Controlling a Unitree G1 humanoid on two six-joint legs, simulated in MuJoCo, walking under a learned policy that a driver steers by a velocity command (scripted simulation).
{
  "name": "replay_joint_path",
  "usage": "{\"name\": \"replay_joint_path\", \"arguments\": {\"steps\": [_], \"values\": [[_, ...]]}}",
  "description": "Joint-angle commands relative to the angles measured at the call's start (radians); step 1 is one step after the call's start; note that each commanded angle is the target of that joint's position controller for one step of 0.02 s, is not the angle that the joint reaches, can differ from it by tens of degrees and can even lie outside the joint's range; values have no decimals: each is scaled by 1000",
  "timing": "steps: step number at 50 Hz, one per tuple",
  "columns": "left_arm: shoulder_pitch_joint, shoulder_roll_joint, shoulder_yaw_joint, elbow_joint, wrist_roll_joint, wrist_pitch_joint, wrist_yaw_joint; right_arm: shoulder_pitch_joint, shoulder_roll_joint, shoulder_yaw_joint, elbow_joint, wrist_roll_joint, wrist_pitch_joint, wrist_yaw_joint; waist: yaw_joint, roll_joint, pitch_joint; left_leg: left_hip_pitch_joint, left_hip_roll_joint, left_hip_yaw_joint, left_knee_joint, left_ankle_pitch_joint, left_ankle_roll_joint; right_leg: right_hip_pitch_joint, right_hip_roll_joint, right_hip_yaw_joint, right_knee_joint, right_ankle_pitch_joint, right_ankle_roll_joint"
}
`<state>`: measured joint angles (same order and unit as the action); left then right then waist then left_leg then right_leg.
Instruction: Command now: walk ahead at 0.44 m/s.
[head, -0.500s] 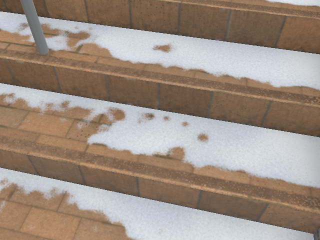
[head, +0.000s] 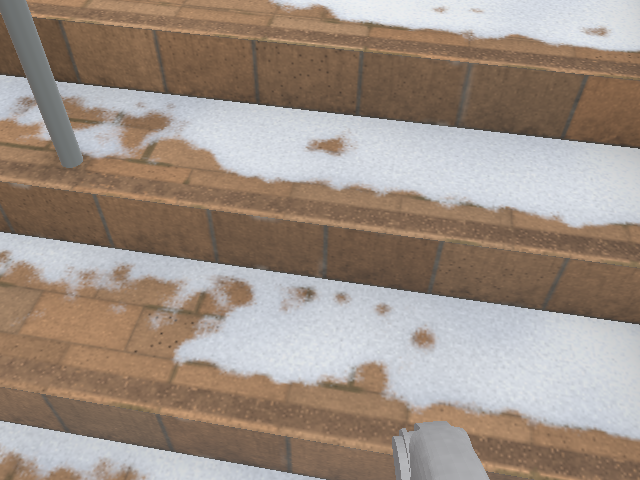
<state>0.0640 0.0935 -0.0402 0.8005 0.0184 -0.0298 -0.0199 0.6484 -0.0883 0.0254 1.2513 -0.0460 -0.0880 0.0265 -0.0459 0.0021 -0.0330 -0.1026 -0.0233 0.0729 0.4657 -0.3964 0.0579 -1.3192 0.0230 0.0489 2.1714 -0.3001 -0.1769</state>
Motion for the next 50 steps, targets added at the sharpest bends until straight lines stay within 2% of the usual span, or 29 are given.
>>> {"name": "replay_joint_path", "arguments": {"steps": [1,4,7,8,9,10,11,12,14,18,19,20,21,23,24,25,29,30,32,36,37,38,39,40,41,43,45,46,50], "values": [[-267,30,-21,-239,-26,19,44,-110,-126,-1,-82,60,-41,-58,55,15,189,-458,153,-131,-504,256,115,296,-69,-228,-484,-6,92],[-92,-29,-32,-180,-35,41,76,-19,-180,-18,-75,64,-18,-93,84,136,6,-96,184,-8,-382,1159,118,580,-22,-295,-778,-58,34],[171,106,29,-68,-26,22,88,-33,-257,-53,-127,61,-30,-70,220,228,-159,143,268,-42,107,1840,116,886,104,-286,-1116,-193,11],[287,184,63,-3,7,11,84,-98,-253,-64,-169,59,-38,-58,266,234,-206,15,220,-49,374,1606,89,1055,25,-67,-1210,-288,-23],[336,289,102,40,19,17,82,-78,-137,-58,-239,45,-35,-25,223,-58,-257,-417,6,-69,808,698,37,1239,-252,593,-1591,-610,-167],[485,215,50,40,104,40,-10,-90,-162,-83,-140,-52,13,108,336,-266,-93,-747,-98,-457,1302,484,157,1115,-266,946,-1851,-797,-157],[159,280,130,56,1,16,37,-193,-91,-86,-373,-16,-30,46,67,-188,-124,-670,-28,-247,1389,326,87,1031,-356,863,-1960,-857,-126],[122,207,110,79,-17,-8,42,-279,-104,-84,-409,-20,-28,20,56,23,-35,-715,4,-178,1391,311,70,936,-341,730,-1891,-751,-108],[164,33,71,169,40,-58,52,-343,-51,-69,-470,4,0,-22,-2,110,75,-774,29,-189,1417,228,70,778,-293,444,-1813,-417,-56],[241,77,81,265,8,-112,3,-353,-15,-42,-531,18,49,-40,-60,-23,118,-937,62,-176,1332,225,86,781,-202,128,-1865,-215,3],[175,22,46,205,124,-89,-45,-452,-76,-28,-486,64,58,20,17,-3,7,-916,40,-225,1289,408,212,723,-159,97,-1884,-181,-20],[250,141,92,247,6,-102,-2,-390,-35,-46,-531,7,55,-7,-56,-42,74,-895,65,-82,1267,342,86,789,-201,74,-1917,-190,-20],[265,65,35,223,131,-86,-40,-474,-91,-27,-493,20,61,50,23,-97,9,-1024,67,-167,1396,484,206,810,-155,77,-1903,-110,-13],[491,67,24,311,133,-61,-34,-511,-47,5,-474,-15,63,73,77,-99,27,-1425,52,-193,1704,401,249,1118,-236,190,-1863,-58,-89],[483,142,71,267,-30,-103,8,-559,37,-10,-551,12,47,9,24,-12,54,-1289,80,-89,1567,242,97,1098,-256,162,-1896,-220,-40],[591,52,11,345,135,-71,-21,-678,-68,19,-537,-1,48,41,155,-29,17,-1535,67,-181,1695,315,219,1246,-239,185,-1860,-103,-78],[636,21,-18,398,143,-68,-24,-802,-53,42,-580,-3,32,41,124,-39,76,-1677,153,-95,1587,240,256,1324,-275,157,-1944,-58,-81],[518,132,25,313,-34,-117,33,-922,13,38,-713,44,31,-9,65,13,198,-1433,145,20,1455,57,54,1088,-251,127,-2056,-66,-20],[505,158,37,306,-71,-127,88,-893,-28,42,-748,55,53,-10,54,29,187,-1077,200,19,1112,124,-7,978,-267,68,-2247,87,-28],[544,233,75,276,-33,-89,59,-623,-44,2,-657,58,75,-17,8,-156,-132,-489,-20,236,730,-72,115,1326,-255,-144,-1897,1513,-39],[653,215,47,358,114,-109,-91,-876,-28,33,-765,8,110,73,-9,-427,-162,-452,-27,145,614,127,116,1345,-371,-46,-1926,1872,-104],[520,266,93,315,78,-125,-122,-650,-145,-26,-694,0,97,67,-92,-273,-165,-309,-49,92,444,202,137,1365,-280,-73,-1665,1737,-32],[716,108,46,329,137,-126,-154,-398,-174,-10,-533,36,73,49,-58,11,-509,287,171,-344,387,315,314,913,-192,45,-1346,1235,-14],[702,131,70,345,89,-99,-168,-98,-237,-40,-422,-30,97,31,-158,70,-527,407,322,-763,88,209,349,732,-36,152,-1066,266,19],[561,169,97,332,35,-71,-175,-20,-299,-73,-342,-48,81,16,-172,58,-272,183,353,-888,-84,-108,273,529,-3,268,-568,352,17],[390,82,89,275,25,-92,-105,-245,-180,-49,-294,5,27,0,-60,30,-103,-141,371,-634,-50,-96,224,429,-33,232,-261,346,0],[287,26,58,209,8,-85,-79,-430,26,17,-268,-4,22,24,50,-86,-100,-248,373,-433,-50,115,160,362,-57,236,-120,371,-94],[277,7,51,200,-1,-63,-75,-436,41,28,-248,-36,20,30,95,-88,-82,-282,357,-318,-67,203,114,320,-70,223,-148,408,-118],[209,33,56,170,-14,-40,-98,-537,1,8,-268,-37,-23,-2,165,20,-24,-397,212,68,-190,236,96,289,-75,88,-198,247,-118]]}}
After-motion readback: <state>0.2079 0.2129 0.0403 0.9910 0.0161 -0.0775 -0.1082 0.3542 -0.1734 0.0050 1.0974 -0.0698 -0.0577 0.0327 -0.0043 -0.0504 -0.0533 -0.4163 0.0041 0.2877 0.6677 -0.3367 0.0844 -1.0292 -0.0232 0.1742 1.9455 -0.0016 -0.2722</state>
